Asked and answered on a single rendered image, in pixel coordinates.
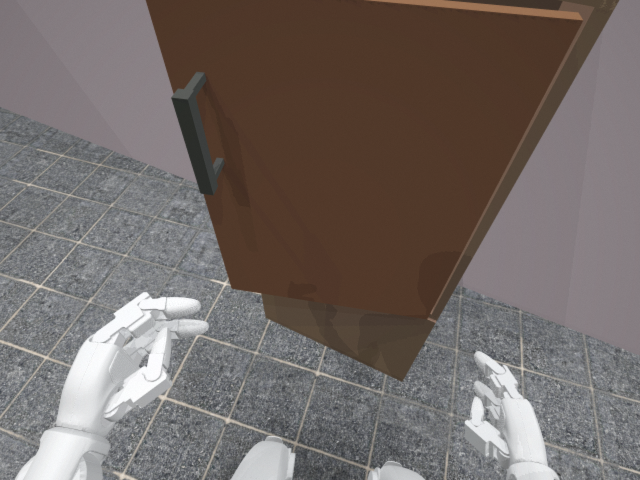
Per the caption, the left robot forearm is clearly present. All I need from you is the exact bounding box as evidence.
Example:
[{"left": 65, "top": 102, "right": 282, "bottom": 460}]
[{"left": 15, "top": 427, "right": 111, "bottom": 480}]

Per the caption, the left robot hand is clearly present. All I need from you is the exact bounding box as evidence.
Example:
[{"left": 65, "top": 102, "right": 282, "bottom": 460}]
[{"left": 56, "top": 292, "right": 209, "bottom": 438}]

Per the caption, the cupboard door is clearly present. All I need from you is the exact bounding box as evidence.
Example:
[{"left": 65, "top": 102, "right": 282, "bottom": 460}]
[{"left": 146, "top": 0, "right": 583, "bottom": 319}]

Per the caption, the left robot thigh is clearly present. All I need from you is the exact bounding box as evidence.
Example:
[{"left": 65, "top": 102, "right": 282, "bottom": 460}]
[{"left": 231, "top": 441, "right": 296, "bottom": 480}]

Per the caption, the right robot hand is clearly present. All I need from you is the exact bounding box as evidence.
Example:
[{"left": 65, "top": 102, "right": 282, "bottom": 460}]
[{"left": 465, "top": 351, "right": 548, "bottom": 471}]

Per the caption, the handle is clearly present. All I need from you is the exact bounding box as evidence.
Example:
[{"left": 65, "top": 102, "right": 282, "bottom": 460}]
[{"left": 171, "top": 72, "right": 225, "bottom": 195}]

